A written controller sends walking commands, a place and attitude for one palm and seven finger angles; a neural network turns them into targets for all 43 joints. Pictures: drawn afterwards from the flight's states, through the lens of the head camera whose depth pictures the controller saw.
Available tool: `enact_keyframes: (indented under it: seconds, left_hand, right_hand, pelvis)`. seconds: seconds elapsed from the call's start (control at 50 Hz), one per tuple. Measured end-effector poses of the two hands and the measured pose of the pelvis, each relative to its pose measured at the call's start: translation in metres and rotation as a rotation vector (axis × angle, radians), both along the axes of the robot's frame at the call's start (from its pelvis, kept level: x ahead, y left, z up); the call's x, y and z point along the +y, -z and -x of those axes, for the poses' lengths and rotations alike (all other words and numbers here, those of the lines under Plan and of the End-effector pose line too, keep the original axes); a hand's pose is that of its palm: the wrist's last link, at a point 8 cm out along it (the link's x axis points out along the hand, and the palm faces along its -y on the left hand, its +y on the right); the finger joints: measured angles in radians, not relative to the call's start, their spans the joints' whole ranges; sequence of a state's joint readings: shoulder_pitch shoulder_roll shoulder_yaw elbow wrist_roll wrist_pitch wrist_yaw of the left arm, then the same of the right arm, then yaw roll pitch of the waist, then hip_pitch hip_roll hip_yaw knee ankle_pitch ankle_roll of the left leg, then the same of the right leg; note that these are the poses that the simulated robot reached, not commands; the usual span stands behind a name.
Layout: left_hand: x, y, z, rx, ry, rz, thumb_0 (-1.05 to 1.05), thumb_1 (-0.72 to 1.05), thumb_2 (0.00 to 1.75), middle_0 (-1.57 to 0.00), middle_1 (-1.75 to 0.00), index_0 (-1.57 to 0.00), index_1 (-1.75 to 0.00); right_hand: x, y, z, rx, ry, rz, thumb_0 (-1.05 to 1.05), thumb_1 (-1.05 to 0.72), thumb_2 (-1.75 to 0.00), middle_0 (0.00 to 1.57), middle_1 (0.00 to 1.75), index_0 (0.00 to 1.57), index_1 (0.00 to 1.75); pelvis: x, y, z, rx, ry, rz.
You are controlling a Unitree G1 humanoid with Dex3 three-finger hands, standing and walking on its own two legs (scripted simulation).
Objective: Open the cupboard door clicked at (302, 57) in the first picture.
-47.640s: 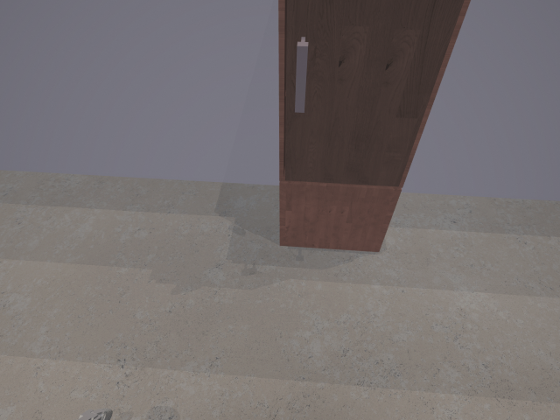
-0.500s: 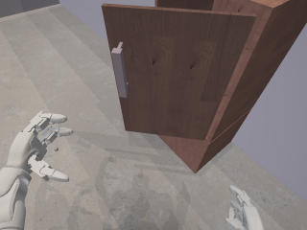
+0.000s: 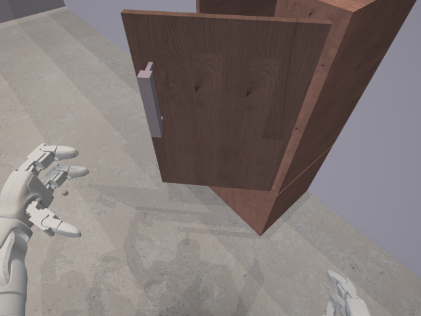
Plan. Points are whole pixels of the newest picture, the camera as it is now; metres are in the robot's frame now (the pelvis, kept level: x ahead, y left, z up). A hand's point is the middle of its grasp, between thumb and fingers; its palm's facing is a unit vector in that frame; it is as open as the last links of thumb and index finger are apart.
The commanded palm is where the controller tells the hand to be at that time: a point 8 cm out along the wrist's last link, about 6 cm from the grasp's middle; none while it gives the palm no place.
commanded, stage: raise the hand with hooked fingers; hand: left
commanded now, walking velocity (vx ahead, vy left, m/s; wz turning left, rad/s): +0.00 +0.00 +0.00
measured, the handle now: (154, 101) +0.57 +0.18 +0.08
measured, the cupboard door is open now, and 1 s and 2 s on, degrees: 43 43 43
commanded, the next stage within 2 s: move the hooked fingers beside the handle in 0.20 s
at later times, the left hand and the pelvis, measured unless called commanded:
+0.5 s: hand (66, 184) +0.31 +0.27 +0.10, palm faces +0.00 -1.00 -0.02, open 14.0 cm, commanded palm +0.28 +0.32 +0.10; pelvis +0.00 +0.00 +0.00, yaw +1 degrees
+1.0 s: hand (92, 150) +0.39 +0.26 +0.09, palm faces -0.02 -1.00 -0.01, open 13.9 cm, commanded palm +0.37 +0.31 +0.09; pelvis +0.00 +0.00 -0.01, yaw +0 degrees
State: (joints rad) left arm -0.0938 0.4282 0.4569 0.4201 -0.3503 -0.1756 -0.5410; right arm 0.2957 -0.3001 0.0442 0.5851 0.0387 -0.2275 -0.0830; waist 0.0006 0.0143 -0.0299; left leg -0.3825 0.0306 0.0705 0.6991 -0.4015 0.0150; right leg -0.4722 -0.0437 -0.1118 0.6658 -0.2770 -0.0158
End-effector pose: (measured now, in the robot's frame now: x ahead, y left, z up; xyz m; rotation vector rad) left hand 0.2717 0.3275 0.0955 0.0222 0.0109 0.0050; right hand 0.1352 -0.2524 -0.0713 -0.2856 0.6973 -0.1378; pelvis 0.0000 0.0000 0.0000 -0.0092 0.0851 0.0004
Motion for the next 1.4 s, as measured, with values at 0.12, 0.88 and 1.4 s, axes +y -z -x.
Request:
enact_keyframes:
  seconds: [0.12,0.88,1.4]
  left_hand:
    - [0.001,-0.002,0.003,-0.009,-0.012,-0.006,-0.01,-0.49,0.30,-0.30,-1.20,-0.30,-1.20]
    - [-0.012,-0.003,-0.079,0.003,0.030,0.010,-0.01,-0.49,0.30,-0.30,-1.20,-0.30,-1.20]
    - [-0.020,0.000,-0.164,0.003,0.042,0.017,-0.01,-0.49,0.30,-0.30,-1.20,-0.30,-1.20]
  right_hand:
    - [0.005,0.000,-0.003,-0.008,-0.007,-0.009,0.01,-0.91,-0.90,0.20,0.30,0.21,0.30]
    - [-0.009,0.021,0.049,0.185,0.070,0.008,0.01,-0.91,-0.90,0.20,0.30,0.21,0.30]
    - [-0.011,0.035,0.102,0.439,0.176,0.022,0.00,-0.91,-0.90,0.20,0.30,0.21,0.30]
  pelvis:
    - [-0.001,0.000,0.001,-0.007,-0.004,0.001]
    - [0.000,0.004,0.004,0.058,0.002,-0.003]
    - [0.005,0.011,-0.002,0.159,0.018,0.007]
